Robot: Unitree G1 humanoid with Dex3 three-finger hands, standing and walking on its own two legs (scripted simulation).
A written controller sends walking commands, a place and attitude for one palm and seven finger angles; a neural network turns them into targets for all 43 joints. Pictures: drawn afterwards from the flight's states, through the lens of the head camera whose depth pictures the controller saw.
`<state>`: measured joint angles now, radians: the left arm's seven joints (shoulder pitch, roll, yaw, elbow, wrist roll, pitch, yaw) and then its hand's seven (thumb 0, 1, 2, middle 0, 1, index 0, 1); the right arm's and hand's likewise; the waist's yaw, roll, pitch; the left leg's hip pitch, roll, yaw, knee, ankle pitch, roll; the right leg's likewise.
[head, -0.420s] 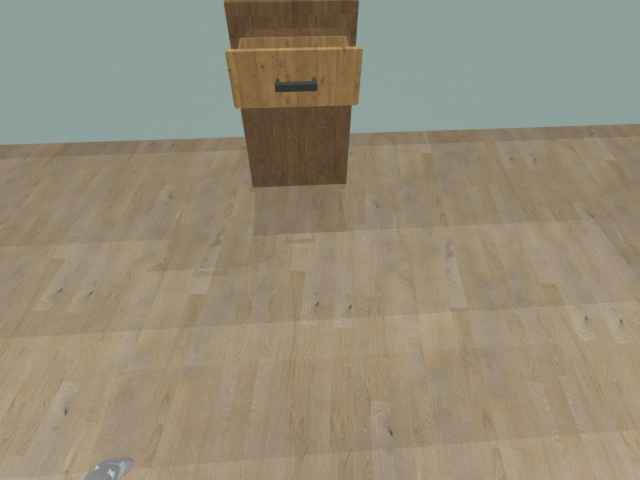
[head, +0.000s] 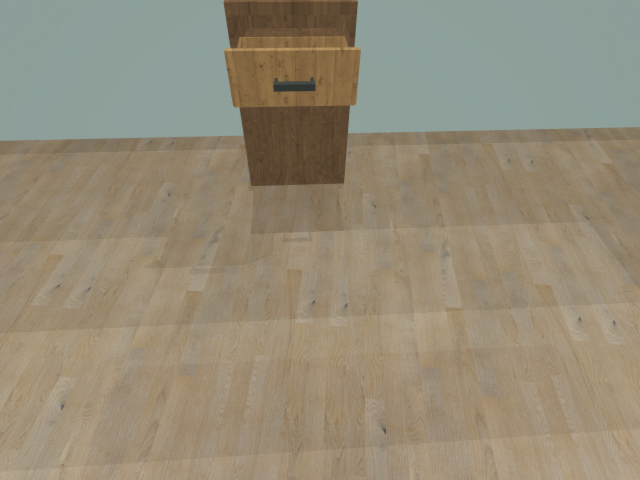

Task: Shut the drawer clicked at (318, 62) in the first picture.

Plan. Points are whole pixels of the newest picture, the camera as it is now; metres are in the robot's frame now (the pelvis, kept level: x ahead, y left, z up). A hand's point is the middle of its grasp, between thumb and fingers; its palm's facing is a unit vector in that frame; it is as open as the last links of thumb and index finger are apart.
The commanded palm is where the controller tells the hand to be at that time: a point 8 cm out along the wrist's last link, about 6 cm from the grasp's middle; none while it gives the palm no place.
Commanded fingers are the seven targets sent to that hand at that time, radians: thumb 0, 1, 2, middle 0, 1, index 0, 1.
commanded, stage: stand and wait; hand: left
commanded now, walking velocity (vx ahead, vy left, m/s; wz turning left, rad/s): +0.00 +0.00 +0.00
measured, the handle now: (294, 83) +1.23 +0.15 -0.09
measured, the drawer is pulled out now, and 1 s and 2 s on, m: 0.30 0.30 0.30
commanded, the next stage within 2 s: look at it before walking up in 0.40 s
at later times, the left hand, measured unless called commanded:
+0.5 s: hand out of the picture +0.07 +0.24 -0.15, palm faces -0.04 -0.94 -0.33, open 7.4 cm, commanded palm none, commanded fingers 0.00 0.90 0.90 -0.20 -0.30 -0.20 -0.30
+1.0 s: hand out of the picture +0.07 +0.25 -0.15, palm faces -0.05 -0.94 -0.32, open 7.4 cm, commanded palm none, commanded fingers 0.00 0.90 0.90 -0.20 -0.30 -0.20 -0.30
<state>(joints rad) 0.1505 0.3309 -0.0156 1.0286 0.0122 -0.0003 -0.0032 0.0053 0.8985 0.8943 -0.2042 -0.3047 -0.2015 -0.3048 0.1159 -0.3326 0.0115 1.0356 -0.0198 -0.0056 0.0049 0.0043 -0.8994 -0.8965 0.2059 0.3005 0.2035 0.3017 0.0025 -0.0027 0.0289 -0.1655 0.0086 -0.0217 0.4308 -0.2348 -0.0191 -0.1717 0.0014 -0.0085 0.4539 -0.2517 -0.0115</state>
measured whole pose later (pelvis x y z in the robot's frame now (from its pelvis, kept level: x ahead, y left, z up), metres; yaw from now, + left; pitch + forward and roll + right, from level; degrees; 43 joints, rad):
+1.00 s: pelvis +0.00 +0.00 +0.00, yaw -1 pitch -2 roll +0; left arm 0.16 0.34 -0.01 1.08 0.01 -0.01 0.00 0.00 0.90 0.89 -0.20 -0.30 -0.20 -0.30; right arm 0.13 -0.33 0.01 1.11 -0.01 -0.01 0.00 0.00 -0.90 -0.90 0.21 0.30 0.20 0.30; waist 0.00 -0.01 0.03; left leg -0.14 0.02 -0.01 0.37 -0.21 -0.02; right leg -0.15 0.01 0.01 0.39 -0.21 -0.01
